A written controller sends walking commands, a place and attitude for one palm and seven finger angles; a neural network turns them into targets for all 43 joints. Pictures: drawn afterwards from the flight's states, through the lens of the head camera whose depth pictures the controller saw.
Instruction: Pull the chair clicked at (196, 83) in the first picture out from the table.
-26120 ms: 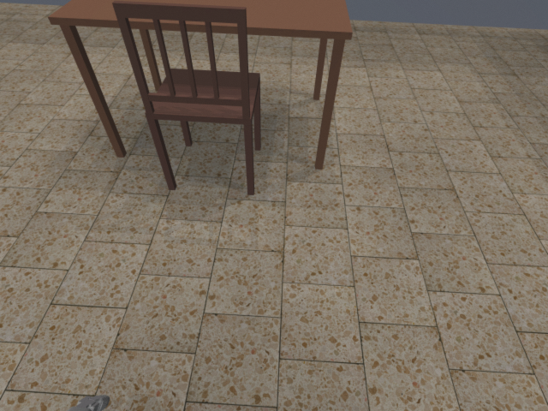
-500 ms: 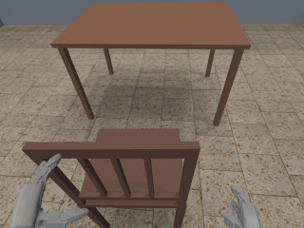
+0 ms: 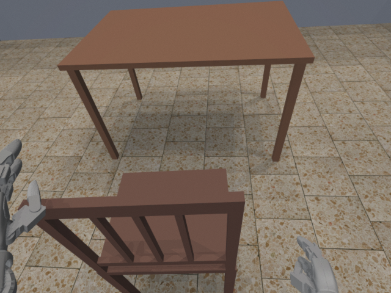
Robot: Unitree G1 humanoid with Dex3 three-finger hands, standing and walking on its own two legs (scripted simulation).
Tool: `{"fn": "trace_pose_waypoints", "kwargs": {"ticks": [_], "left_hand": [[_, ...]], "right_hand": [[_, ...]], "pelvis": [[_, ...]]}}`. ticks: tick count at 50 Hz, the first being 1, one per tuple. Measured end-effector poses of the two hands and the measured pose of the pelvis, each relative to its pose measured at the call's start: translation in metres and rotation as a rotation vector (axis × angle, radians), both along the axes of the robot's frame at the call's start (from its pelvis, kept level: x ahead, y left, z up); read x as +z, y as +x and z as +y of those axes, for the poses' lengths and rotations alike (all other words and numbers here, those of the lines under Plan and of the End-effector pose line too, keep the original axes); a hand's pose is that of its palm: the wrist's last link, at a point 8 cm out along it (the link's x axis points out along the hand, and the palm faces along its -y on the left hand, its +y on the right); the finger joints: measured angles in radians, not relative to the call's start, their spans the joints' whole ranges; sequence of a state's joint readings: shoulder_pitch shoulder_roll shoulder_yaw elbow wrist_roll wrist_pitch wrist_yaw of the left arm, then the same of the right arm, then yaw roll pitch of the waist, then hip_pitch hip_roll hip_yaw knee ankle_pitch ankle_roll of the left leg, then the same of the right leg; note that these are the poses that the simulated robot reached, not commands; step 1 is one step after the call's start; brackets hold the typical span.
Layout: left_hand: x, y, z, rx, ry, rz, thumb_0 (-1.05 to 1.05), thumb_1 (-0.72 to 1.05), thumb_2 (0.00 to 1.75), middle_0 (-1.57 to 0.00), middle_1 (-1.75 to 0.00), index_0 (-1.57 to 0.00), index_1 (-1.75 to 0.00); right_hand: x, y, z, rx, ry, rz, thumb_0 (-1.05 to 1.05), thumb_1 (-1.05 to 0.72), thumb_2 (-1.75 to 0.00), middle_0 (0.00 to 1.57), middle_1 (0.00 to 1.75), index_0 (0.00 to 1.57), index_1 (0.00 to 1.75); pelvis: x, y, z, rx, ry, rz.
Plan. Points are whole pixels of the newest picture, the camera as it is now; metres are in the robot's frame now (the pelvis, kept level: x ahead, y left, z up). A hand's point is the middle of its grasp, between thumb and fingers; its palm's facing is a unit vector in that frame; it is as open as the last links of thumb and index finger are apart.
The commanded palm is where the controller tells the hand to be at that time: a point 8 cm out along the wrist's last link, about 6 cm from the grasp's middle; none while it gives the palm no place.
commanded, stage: draw the hand back to the body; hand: left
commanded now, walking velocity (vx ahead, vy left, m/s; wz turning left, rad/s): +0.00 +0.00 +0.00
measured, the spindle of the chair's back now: (150, 239) +0.26 +0.16 -0.09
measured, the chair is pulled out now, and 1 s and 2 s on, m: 0.60 0.60 0.60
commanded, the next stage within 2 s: step back with the hand held close in 0.24 s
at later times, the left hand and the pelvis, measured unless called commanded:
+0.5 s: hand (24, 202) +0.20 +0.29 +0.17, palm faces +0.46 -0.75 -0.47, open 7.4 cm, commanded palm +0.13 +0.32 +0.18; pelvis -0.01 +0.02 +0.00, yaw -1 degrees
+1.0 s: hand (4, 249) +0.14 +0.29 +0.15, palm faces +0.43 -0.76 -0.48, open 7.4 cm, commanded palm +0.07 +0.32 +0.18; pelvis -0.07 +0.02 -0.01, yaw -1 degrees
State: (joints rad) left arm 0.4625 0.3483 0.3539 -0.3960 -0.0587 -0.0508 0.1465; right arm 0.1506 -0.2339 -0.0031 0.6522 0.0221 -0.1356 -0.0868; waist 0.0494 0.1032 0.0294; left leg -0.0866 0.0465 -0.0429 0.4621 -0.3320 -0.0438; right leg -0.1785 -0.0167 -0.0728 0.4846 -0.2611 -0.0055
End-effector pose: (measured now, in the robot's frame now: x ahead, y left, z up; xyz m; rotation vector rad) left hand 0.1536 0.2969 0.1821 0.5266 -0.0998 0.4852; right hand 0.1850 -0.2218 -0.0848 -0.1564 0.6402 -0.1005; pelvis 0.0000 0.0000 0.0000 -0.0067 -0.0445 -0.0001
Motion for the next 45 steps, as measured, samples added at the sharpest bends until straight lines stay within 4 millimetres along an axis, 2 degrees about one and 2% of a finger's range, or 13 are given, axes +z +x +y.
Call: {"fn": "trace_pose_waypoints", "kwargs": {"ticks": [4, 8, 19, 22, 25, 28, 34, 45], "left_hand": [[-0.008, 0.0, -0.003, -0.022, -0.015, 0.039, 0.01, 0.85, 0.88, -0.21, -0.29, -0.21, -0.3], [-0.005, -0.002, 0.0, -0.019, -0.003, 0.031, 0.01, 0.87, 0.89, -0.21, -0.29, -0.21, -0.3], [-0.003, -0.002, 0.013, 0.0, -0.014, 0.004, 0.01, 0.89, 0.9, -0.21, -0.3, -0.21, -0.31], [0.003, 0.001, 0.018, -0.018, 0.004, -0.028, 0.01, 0.89, 0.9, -0.21, -0.3, -0.21, -0.31], [0.006, 0.004, 0.024, -0.032, 0.035, -0.03, 0.01, 0.89, 0.9, -0.21, -0.3, -0.21, -0.31], [0.001, 0.004, 0.024, -0.058, 0.049, 0.015, 0.01, 0.89, 0.9, -0.21, -0.3, -0.21, -0.31], [-0.009, -0.01, 0.022, -0.109, 0.063, 0.087, 0.01, 0.89, 0.9, -0.21, -0.3, -0.21, -0.31], [-0.006, -0.046, 0.025, -0.061, 0.058, -0.005, 0.01, 0.89, 0.9, -0.22, -0.3, -0.21, -0.31]], "right_hand": [[-0.003, -0.009, -0.008, -0.025, -0.026, 0.038, 0.01, -0.9, -0.9, 0.2, 0.3, 0.2, 0.3], [-0.005, -0.016, -0.01, -0.038, -0.042, 0.065, 0.01, -0.9, -0.9, 0.2, 0.3, 0.2, 0.3], [-0.002, -0.012, 0.011, -0.018, -0.02, 0.045, 0.01, -0.9, -0.9, 0.2, 0.3, 0.2, 0.3], [0.001, -0.011, 0.017, -0.006, -0.015, 0.042, 0.01, -0.9, -0.9, 0.2, 0.3, 0.2, 0.3], [0.003, -0.013, 0.019, -0.014, -0.016, 0.055, 0.01, -0.9, -0.9, 0.2, 0.3, 0.2, 0.3], [0.004, -0.019, 0.017, -0.039, -0.022, 0.074, 0.01, -0.9, -0.9, 0.2, 0.3, 0.2, 0.3], [0.002, -0.039, 0.013, -0.086, -0.045, 0.118, 0.01, -0.9, -0.9, 0.2, 0.3, 0.2, 0.3], [-0.002, -0.076, 0.012, -0.083, -0.06, 0.129, 0.01, -0.9, -0.9, 0.2, 0.3, 0.2, 0.3]], "pelvis": [[0.001, 0.001, 0.002, -0.005, -0.002, 0.002], [0.001, 0.002, 0.005, -0.005, -0.004, -0.001], [0.002, 0.0, 0.014, -0.007, -0.003, -0.007], [0.002, -0.004, 0.017, -0.008, -0.006, 0.001], [0.003, -0.01, 0.02, -0.015, -0.004, 0.019], [0.003, -0.015, 0.025, -0.02, 0.0, 0.036], [0.002, -0.026, 0.03, -0.021, 0.009, 0.054], [-0.004, -0.055, 0.023, -0.009, 0.0, 0.05]]}}
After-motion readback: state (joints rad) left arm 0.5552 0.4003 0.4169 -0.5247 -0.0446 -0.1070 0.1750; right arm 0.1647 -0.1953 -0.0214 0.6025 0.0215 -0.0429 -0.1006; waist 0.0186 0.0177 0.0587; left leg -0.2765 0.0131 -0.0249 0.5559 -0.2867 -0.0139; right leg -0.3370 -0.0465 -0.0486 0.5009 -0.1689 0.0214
